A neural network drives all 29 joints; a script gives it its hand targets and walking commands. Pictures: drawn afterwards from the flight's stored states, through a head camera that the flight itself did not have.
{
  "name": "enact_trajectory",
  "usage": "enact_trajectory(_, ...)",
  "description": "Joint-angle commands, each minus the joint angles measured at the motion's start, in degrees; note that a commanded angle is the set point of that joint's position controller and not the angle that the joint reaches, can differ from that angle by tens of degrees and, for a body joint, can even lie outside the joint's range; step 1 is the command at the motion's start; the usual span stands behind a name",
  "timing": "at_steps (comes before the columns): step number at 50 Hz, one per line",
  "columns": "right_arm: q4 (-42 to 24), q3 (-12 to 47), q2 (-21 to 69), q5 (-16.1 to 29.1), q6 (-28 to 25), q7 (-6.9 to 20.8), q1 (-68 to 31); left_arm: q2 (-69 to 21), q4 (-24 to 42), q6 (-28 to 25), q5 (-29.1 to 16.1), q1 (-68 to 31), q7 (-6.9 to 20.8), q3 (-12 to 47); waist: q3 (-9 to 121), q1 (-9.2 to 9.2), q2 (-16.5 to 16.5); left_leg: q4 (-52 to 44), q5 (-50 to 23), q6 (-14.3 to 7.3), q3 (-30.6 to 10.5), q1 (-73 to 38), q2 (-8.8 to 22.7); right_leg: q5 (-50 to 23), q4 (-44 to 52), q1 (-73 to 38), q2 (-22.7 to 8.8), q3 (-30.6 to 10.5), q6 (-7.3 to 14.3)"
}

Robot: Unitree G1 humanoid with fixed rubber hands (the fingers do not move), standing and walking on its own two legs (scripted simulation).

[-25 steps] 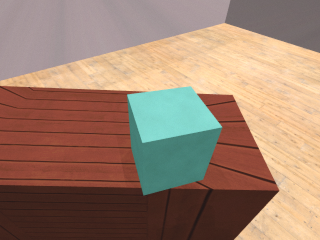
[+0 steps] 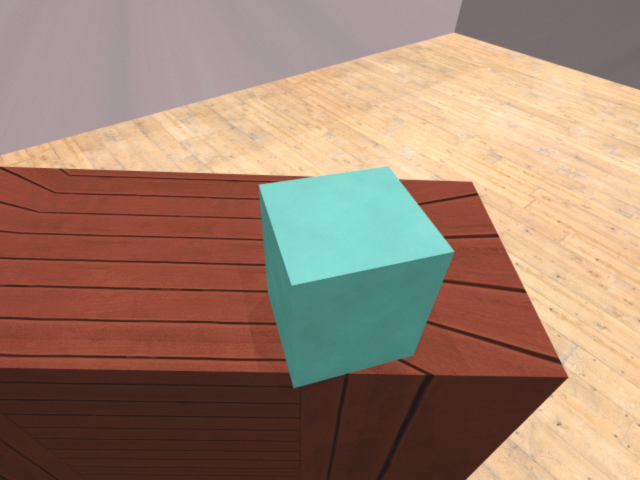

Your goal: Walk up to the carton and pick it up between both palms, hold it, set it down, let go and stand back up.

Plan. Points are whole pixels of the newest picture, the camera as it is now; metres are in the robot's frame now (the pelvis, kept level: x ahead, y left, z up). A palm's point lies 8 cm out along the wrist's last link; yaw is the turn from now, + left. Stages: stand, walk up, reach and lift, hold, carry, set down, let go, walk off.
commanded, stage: stand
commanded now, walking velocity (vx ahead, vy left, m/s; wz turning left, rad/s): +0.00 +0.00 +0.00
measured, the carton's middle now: (341, 276) +0.44 -0.01 +0.01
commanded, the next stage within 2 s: none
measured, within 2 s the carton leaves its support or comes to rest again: neither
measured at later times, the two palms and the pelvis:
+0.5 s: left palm out of the picture +0.07 +0.24 -0.13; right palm out of the picture +0.05 -0.26 -0.11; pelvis +0.02 +0.00 +0.00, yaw +0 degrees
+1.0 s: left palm out of the picture +0.05 +0.23 -0.13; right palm out of the picture +0.04 -0.27 -0.12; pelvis +0.02 -0.02 +0.00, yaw +1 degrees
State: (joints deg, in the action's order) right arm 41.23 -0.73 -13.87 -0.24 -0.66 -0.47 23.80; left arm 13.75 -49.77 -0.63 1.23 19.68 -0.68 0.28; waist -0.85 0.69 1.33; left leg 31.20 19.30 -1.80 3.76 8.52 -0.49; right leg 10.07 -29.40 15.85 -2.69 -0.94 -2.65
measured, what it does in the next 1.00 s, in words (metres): stands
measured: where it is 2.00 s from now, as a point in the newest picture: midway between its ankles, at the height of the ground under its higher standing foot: outside the picture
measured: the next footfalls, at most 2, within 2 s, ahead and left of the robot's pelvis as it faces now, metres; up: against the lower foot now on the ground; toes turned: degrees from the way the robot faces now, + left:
none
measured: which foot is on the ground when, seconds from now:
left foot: down 0.00-1.00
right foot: down 0.00-1.00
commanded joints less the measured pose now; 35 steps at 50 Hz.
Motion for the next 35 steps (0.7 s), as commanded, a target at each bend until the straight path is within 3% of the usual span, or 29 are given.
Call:
enact_trajectory(1,-3.2,-2.2,-9.0,0.0,-0.8,-0.4,2.8,7.6,3.1,-0.8,-0.2,1.2,-0.4,-1.3,-5.7,-0.34,-2.3,-12.1,-0.3,-0.6,-7.9,10.0,6.1,-0.4,4.4,-2.9,-2.4,-4.0,2.4)
enact_trajectory(8,-2.5,-2.2,-9.2,0.1,-0.9,-0.5,2.8,7.3,2.7,-0.8,-0.1,0.1,-0.5,-1.0,-3.8,-0.55,-0.6,-10.9,-7.0,-0.2,-8.0,7.3,6.4,-3.8,3.6,-3.4,-2.3,-3.1,2.7)
enact_trajectory(10,-2.2,-2.1,-8.9,0.2,-0.8,-0.6,2.7,7.5,2.6,-0.7,-0.3,-0.3,-0.6,-1.1,-4.4,-0.47,-0.2,-11.2,-5.3,-0.3,-7.6,8.3,6.4,-3.2,4.0,-4.0,-2.6,-3.3,2.8)
enact_trajectory(15,-1.1,-1.8,-8.1,0.1,-0.7,-0.7,2.7,7.3,1.7,-0.6,-0.5,-0.6,-0.5,-1.1,-5.3,-0.44,-2.2,-11.5,-5.1,-0.1,-7.0,7.9,6.0,-3.5,4.3,-3.5,-2.8,-3.6,3.1)
enact_trajectory(17,-1.0,-1.9,-8.5,0.2,-0.8,-0.7,2.9,7.7,1.8,-0.7,-0.3,-1.2,-0.6,-1.2,-4.5,-0.58,-0.7,-11.1,-7.4,-0.1,-7.1,6.8,6.2,-5.2,4.1,-3.3,-2.6,-3.0,3.2)
enact_trajectory(20,-0.6,-1.9,-8.7,-0.1,-0.9,-0.8,2.4,7.2,1.4,-0.6,-0.5,-1.2,-0.7,-1.0,-2.6,-0.30,-2.3,-10.5,-10.8,-0.1,-7.1,5.1,6.3,-6.4,3.6,-4.5,-2.6,-2.9,3.0)
enact_trajectory(23,-0.2,-1.8,-8.3,0.1,-0.9,-0.8,3.1,7.3,1.1,-0.6,-0.6,-2.0,-0.8,-0.9,-3.2,-0.84,-1.2,-10.1,-14.8,0.2,-7.1,5.0,6.4,-8.0,3.4,-4.1,-2.8,-2.5,3.3)
enact_trajectory(24,0.1,-1.8,-8.5,0.1,-0.8,-0.9,3.0,7.3,1.0,-0.5,-0.6,-1.8,-0.7,-1.0,-2.4,-0.22,-0.7,-10.2,-12.6,-0.1,-6.9,4.9,6.4,-7.2,4.0,-4.6,-2.8,-2.4,3.4)
enact_trajectory(35,1.6,-1.7,-7.7,0.2,-0.7,-1.0,3.0,7.6,-0.4,-0.4,-0.6,-2.3,-0.8,-1.0,-4.4,-0.71,-1.6,-11.6,-8.4,0.0,-6.8,4.8,6.1,-5.6,5.0,-4.5,-2.9,-2.5,3.6)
